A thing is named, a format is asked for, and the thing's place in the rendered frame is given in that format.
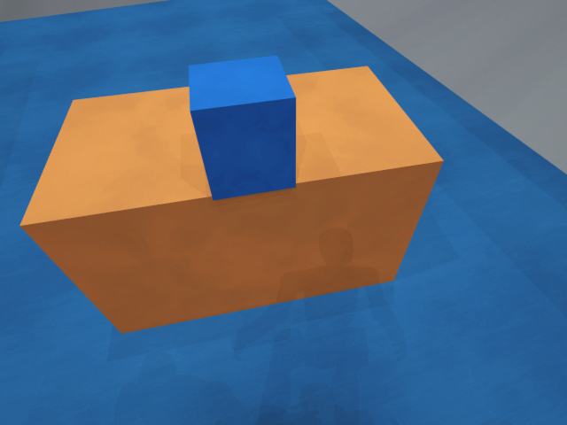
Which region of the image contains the pedestal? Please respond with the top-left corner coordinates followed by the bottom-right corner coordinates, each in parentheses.
top-left (20, 66), bottom-right (444, 334)

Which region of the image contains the carton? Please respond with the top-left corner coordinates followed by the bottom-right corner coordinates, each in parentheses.
top-left (189, 56), bottom-right (296, 201)

